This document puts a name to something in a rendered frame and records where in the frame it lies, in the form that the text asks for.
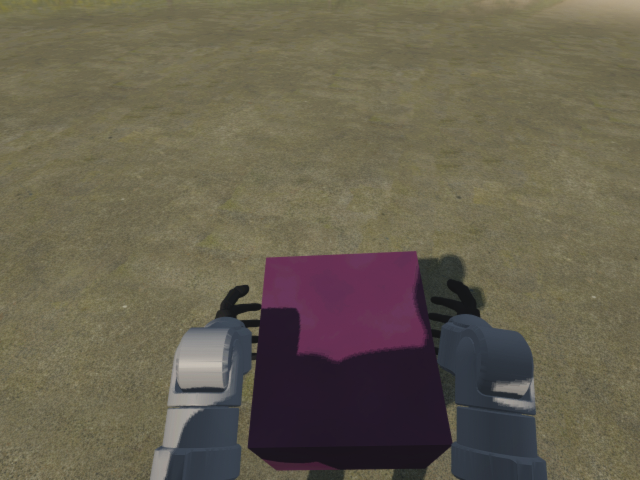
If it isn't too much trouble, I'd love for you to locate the robot right forearm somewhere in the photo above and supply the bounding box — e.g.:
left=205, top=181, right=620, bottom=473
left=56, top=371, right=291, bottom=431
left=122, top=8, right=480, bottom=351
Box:
left=437, top=314, right=547, bottom=480

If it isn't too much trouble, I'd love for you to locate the carton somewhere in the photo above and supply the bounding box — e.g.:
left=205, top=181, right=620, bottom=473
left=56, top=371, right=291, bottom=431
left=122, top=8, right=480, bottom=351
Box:
left=248, top=251, right=453, bottom=471

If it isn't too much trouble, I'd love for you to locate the right robot hand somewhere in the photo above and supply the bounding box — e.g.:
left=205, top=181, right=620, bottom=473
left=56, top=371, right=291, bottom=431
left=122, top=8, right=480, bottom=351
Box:
left=428, top=279, right=480, bottom=355

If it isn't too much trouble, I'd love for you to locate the left robot hand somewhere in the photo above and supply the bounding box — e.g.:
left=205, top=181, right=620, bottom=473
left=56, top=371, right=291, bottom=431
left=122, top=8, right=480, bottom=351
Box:
left=215, top=285, right=261, bottom=360

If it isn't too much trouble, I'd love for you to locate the robot left forearm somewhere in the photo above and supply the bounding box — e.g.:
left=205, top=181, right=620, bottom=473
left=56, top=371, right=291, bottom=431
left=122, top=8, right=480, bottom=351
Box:
left=150, top=317, right=252, bottom=480

